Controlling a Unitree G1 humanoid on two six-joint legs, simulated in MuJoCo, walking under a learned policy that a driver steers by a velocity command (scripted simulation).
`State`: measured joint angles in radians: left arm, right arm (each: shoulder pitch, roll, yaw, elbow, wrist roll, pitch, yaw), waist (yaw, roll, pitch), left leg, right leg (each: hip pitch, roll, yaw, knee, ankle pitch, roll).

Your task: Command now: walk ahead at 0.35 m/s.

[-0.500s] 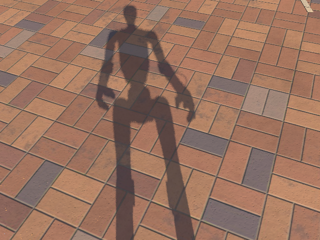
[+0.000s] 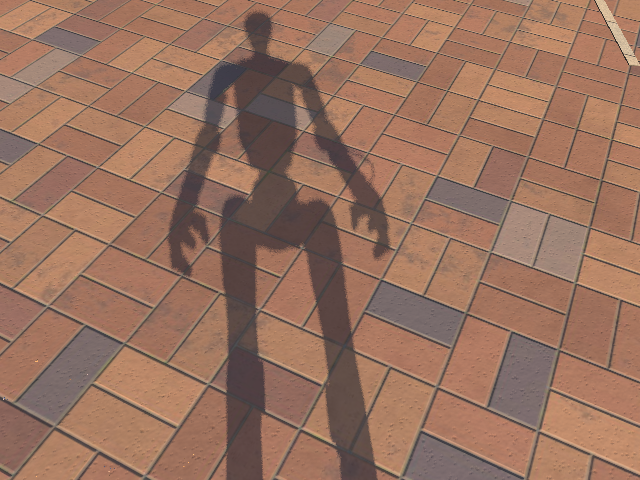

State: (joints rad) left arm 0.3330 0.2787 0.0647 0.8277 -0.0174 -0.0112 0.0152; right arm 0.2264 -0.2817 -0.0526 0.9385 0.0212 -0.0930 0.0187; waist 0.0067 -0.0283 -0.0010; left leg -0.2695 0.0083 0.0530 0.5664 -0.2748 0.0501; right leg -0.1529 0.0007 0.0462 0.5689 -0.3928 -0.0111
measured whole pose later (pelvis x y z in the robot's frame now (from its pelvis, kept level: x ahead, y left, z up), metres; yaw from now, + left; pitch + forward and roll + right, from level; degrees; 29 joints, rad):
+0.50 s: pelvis +0.20 +0.00 -0.01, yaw +1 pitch +1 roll +0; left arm 0.03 0.24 0.04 0.77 0.01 -0.07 -0.03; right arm 0.34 -0.26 -0.02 0.98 0.01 -0.04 -0.01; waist -0.06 0.00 0.06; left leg -0.17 -0.04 -0.04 0.94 -0.59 -0.01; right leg -0.45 0.03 -0.04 0.51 -0.08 -0.06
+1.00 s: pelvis +0.28 +0.02 +0.01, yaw +1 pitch -1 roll -1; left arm 0.16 0.23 0.03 1.02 0.00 -0.01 0.02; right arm 0.23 -0.21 -0.02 0.99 -0.01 -0.03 -0.03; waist 0.00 0.00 0.03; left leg -0.20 0.01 0.01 0.51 -0.30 0.00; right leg -0.26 0.00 -0.03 0.48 -0.21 0.00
